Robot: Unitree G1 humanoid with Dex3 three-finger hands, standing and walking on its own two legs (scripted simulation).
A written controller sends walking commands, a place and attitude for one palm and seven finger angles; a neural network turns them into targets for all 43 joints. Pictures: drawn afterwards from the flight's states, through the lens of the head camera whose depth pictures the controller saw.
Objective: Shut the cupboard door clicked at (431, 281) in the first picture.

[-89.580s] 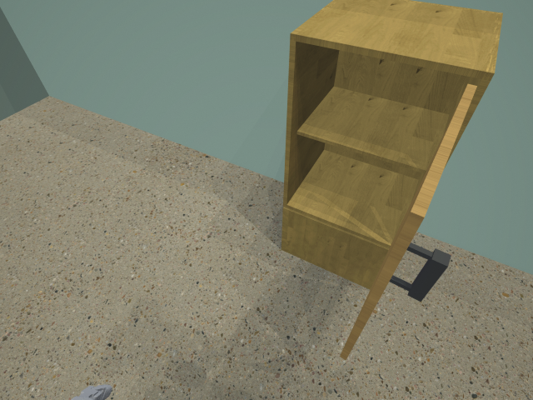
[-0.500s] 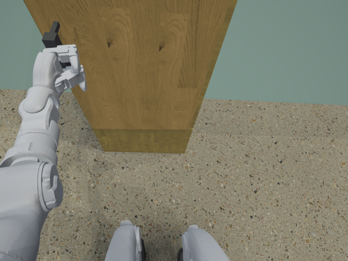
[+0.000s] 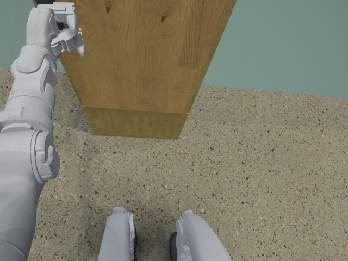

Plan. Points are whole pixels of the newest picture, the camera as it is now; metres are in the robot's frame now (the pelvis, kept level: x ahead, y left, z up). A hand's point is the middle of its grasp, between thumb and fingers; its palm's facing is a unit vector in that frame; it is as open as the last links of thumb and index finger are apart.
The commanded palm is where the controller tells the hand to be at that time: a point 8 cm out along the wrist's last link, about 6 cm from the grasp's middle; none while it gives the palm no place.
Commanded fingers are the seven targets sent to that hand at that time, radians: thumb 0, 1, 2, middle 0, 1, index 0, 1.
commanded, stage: pull the fist back off the door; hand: left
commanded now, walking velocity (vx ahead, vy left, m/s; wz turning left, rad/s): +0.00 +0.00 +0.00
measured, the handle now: (56, 14) +0.63 +0.21 +0.11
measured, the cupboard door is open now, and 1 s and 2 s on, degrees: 0 0 0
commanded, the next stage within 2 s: draw the hand back to the body in 0.82 s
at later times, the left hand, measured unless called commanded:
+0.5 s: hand (100, 36) +0.57 +0.12 +0.10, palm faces +0.13 -0.99 -0.04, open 3.1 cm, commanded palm +0.52 +0.16 +0.11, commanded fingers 0.00 0.90 0.90 -1.30 -1.50 -1.30 -1.50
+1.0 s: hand (96, 63) +0.50 +0.12 +0.11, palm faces +0.10 -0.99 -0.01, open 3.1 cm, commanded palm +0.46 +0.18 +0.12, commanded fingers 0.00 0.90 0.90 -1.30 -1.50 -1.30 -1.50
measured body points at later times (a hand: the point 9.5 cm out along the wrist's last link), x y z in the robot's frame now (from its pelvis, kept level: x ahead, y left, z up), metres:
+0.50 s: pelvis +0.02 -0.01 +0.02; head +0.15 +0.00 +0.45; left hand +0.56 +0.17 +0.11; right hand -0.04 -0.26 -0.09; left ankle +0.10 +0.10 -0.61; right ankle +0.03 -0.12 -0.61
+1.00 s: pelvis +0.06 -0.02 +0.05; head +0.14 -0.01 +0.49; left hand +0.49 +0.18 +0.11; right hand +0.18 -0.28 -0.06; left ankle +0.10 +0.10 -0.61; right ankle +0.03 -0.12 -0.61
